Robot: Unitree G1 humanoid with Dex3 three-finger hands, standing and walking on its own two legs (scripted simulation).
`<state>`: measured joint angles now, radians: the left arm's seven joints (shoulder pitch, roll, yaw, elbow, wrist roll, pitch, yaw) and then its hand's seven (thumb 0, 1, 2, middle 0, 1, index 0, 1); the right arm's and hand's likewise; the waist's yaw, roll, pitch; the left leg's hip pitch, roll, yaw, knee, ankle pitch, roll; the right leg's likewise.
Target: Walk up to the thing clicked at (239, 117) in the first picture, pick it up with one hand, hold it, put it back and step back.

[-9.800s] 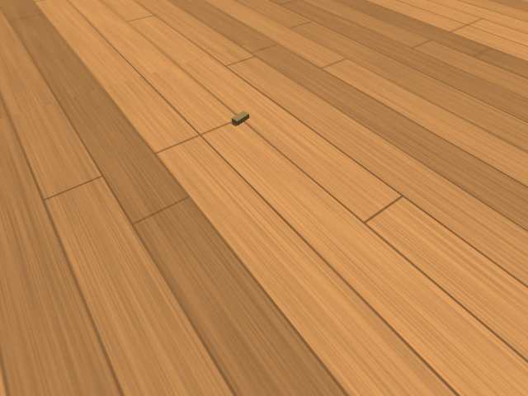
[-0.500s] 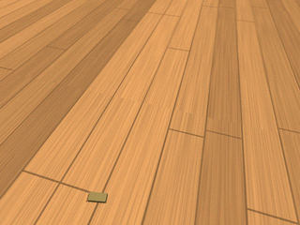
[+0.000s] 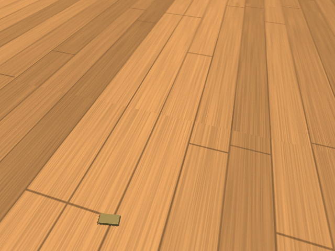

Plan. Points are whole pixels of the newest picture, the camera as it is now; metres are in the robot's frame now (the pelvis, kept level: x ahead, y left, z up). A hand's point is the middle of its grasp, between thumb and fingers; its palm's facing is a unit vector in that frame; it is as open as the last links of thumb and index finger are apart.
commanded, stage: stand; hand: left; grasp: from above
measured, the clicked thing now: (109, 219) +0.44 +0.31 -0.77
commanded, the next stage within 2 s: rise first in 0.56 s
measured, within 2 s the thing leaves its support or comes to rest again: neither
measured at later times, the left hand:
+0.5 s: hand out of the picture +0.07 +0.25 -0.16, palm faces -0.04 -0.94 -0.35, open 7.4 cm
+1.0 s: hand out of the picture +0.14 +0.26 -0.17, palm faces -0.07 -0.92 -0.38, open 10.5 cm
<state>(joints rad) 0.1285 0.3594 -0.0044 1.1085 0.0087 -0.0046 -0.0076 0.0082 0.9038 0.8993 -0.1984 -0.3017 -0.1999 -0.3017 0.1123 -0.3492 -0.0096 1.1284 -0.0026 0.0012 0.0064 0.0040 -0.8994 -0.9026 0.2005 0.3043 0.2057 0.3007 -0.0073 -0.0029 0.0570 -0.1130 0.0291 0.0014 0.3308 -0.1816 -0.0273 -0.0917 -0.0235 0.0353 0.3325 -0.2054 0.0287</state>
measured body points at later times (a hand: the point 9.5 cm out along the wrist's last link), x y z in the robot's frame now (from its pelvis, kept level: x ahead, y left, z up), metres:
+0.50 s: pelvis +0.00 +0.00 +0.00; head +0.02 +0.00 +0.45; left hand +0.07 +0.30 -0.13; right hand +0.07 -0.31 -0.13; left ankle +0.00 +0.14 -0.75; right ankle -0.01 -0.14 -0.75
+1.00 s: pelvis -0.02 +0.00 -0.03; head +0.04 +0.01 +0.41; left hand +0.15 +0.31 -0.15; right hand +0.09 -0.26 -0.15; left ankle +0.00 +0.14 -0.75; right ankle -0.01 -0.14 -0.75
